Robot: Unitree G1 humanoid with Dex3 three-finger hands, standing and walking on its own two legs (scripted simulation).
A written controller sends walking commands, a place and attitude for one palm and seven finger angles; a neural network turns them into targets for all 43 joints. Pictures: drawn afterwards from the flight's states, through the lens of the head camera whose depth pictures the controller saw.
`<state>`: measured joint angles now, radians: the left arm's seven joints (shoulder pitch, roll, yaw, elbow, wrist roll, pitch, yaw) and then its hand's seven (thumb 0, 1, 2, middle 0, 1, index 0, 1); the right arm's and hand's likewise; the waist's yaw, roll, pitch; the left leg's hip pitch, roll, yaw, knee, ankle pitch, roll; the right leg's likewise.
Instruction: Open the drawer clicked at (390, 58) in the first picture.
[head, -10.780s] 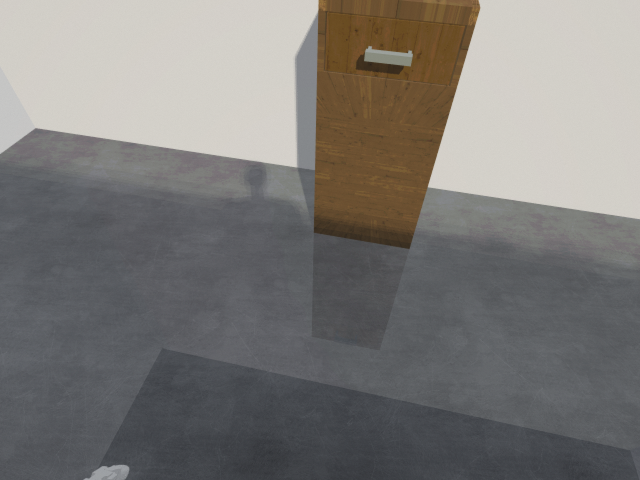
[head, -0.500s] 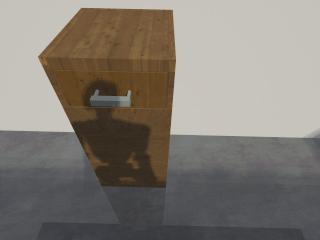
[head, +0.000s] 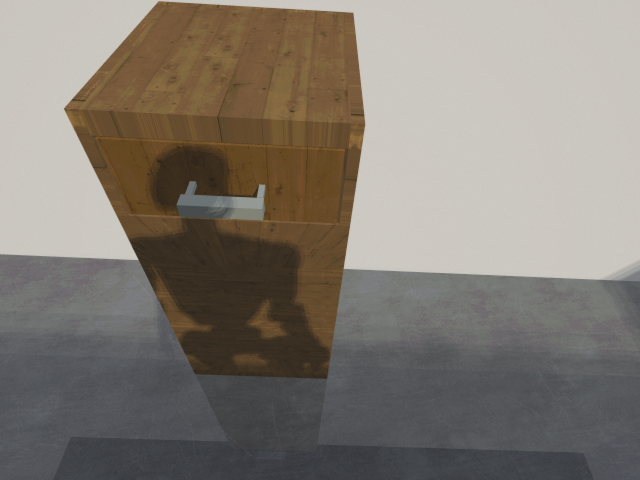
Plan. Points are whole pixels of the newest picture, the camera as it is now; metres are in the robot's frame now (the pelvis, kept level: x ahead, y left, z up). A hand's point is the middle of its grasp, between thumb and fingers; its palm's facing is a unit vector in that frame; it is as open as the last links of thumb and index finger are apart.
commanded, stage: raise the hand with hooked fingers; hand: left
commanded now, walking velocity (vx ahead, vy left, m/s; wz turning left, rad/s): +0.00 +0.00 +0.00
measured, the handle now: (224, 197) +0.51 +0.19 +0.04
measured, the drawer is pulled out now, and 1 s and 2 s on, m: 0.00 0.00 0.00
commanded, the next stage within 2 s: move the hooked fingers above the handle in 1.98 s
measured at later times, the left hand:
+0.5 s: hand (184, 471) +0.15 +0.17 -0.07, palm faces -0.12 -0.25 -0.96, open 8.7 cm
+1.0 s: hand (171, 336) +0.27 +0.20 +0.04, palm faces +0.07 -0.09 -0.99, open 11.7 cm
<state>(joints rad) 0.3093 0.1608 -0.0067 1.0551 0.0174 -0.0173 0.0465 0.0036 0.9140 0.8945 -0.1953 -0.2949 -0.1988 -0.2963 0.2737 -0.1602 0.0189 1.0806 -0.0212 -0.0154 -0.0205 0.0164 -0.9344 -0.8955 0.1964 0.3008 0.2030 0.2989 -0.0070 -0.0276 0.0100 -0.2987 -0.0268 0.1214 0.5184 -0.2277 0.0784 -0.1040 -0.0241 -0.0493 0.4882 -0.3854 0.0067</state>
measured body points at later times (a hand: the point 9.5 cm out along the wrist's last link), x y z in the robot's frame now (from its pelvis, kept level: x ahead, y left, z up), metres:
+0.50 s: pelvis -0.01 -0.03 -0.03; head -0.01 -0.05 +0.42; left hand +0.15 +0.18 -0.01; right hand +0.22 -0.25 -0.09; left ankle +0.03 +0.06 -0.73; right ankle +0.00 -0.09 -0.73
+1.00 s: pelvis +0.04 -0.03 -0.01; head +0.07 -0.07 +0.44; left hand +0.26 +0.20 +0.10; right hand +0.25 -0.26 -0.12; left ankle +0.03 +0.07 -0.73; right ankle +0.00 -0.09 -0.73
